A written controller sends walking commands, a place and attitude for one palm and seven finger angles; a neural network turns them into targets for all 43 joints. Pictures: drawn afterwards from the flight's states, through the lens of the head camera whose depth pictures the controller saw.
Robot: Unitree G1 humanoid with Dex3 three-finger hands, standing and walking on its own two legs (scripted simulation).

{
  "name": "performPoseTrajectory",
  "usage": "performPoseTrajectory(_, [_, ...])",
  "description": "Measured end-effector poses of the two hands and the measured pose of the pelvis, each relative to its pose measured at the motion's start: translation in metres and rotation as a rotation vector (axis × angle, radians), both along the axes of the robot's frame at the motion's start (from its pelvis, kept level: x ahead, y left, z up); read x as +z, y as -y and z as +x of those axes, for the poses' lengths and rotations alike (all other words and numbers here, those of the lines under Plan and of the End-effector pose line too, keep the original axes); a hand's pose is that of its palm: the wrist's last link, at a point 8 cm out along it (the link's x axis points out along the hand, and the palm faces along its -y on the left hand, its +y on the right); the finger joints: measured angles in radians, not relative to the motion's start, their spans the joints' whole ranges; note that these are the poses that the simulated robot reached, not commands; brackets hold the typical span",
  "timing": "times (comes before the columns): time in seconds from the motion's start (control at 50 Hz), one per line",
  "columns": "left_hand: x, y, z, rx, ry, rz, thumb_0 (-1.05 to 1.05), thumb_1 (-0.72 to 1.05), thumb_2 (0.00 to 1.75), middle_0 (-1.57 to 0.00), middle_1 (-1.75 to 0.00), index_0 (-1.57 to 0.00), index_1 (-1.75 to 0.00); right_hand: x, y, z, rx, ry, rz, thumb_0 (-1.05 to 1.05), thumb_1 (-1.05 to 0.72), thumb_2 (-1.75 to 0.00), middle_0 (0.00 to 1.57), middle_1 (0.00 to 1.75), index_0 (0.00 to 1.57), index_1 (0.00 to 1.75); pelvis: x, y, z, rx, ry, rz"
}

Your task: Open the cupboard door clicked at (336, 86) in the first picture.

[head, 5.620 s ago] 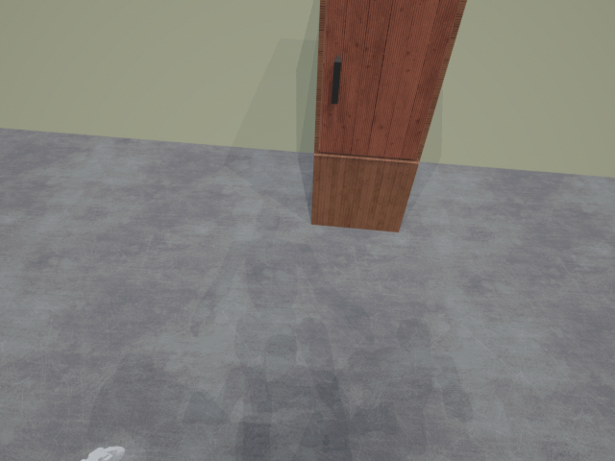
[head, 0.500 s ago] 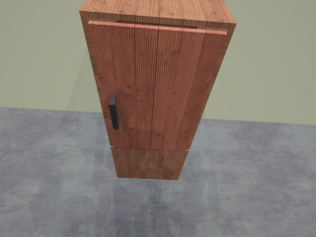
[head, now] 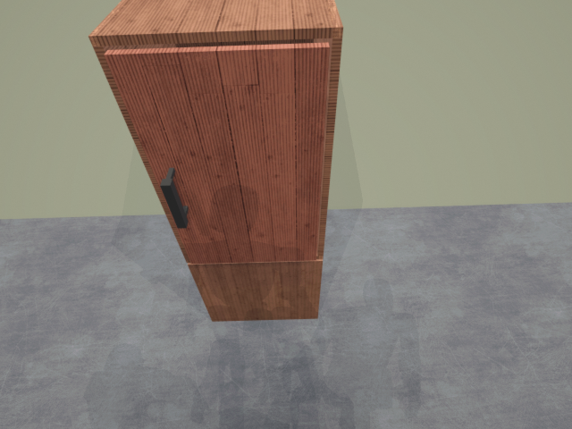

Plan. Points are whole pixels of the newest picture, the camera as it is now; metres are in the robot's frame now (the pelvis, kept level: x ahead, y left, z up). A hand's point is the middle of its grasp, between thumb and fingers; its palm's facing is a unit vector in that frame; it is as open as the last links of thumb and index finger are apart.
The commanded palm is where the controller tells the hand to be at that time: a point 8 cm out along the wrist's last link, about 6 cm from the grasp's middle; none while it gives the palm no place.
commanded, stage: come to a stop and stand still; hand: left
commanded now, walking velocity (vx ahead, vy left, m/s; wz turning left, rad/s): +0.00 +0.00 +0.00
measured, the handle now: (176, 198) +0.57 +0.28 -0.05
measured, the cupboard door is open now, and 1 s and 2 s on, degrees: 0 0 0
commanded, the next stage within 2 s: look again from close up in 1.66 s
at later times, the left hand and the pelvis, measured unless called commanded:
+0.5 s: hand out of the picture -0.07 +0.18 -0.18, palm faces +0.06 -0.99 -0.16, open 7.3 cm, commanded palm none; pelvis -0.05 +0.02 +0.00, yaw +0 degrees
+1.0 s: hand out of the picture -0.04 +0.18 -0.17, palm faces +0.05 -0.99 -0.14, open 7.3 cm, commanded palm none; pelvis -0.01 +0.04 +0.00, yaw -1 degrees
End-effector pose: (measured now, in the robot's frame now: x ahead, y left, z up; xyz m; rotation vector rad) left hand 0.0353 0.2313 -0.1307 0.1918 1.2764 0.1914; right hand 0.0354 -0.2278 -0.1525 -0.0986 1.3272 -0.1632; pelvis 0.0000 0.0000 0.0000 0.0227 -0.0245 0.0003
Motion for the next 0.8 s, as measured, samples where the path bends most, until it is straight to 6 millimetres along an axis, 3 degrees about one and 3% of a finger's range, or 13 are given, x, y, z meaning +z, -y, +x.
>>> performPoseTrajectory(0.12, [-0.013,0.005,-0.022,0.038,-0.007,-0.04,0.01,0.94,0.9,-0.2,-0.3,-0.21,-0.3,0.002,-0.003,-0.035,0.027,-0.053,-0.024,0.01,-0.91,-0.9,0.2,0.3,0.2,0.3,-0.003,0.002,-0.017,0.021,0.003,-0.03])
performPoseTrajectory(0.38, [-0.014,0.005,-0.091,0.055,-0.129,-0.081,0.01,0.92,0.9,-0.2,-0.3,-0.2,-0.3,0.009,-0.03,-0.11,0.001,-0.144,0.005,0.01,-0.91,-0.9,0.2,0.3,0.2,0.3,0.005,-0.009,-0.041,-0.004,0.021,-0.023])
performPoseTrajectory(0.52, [-0.016,0.003,-0.115,0.064,-0.184,-0.1,0.01,0.91,0.9,-0.2,-0.3,-0.2,-0.3,0.012,-0.046,-0.14,-0.02,-0.201,0.016,0.01,-0.91,-0.9,0.2,0.3,0.2,0.3,0.005,-0.019,-0.047,-0.006,0.004,-0.022])
performPoseTrajectory(0.66, [-0.016,0.0,-0.121,0.07,-0.201,-0.111,0.01,0.91,0.9,-0.2,-0.3,-0.2,-0.3,0.011,-0.06,-0.145,-0.027,-0.217,0.025,0.01,-0.91,-0.9,0.2,0.3,0.2,0.3,0.004,-0.028,-0.043,-0.004,-0.004,-0.016])
performPoseTrajectory(0.8, [-0.015,-0.001,-0.112,0.066,-0.204,-0.113,0.01,0.91,0.9,-0.2,-0.3,-0.2,-0.3,0.009,-0.067,-0.121,-0.02,-0.179,0.033,0.01,-0.91,-0.9,0.2,0.3,0.2,0.3,0.004,-0.034,-0.033,-0.007,-0.015,-0.017])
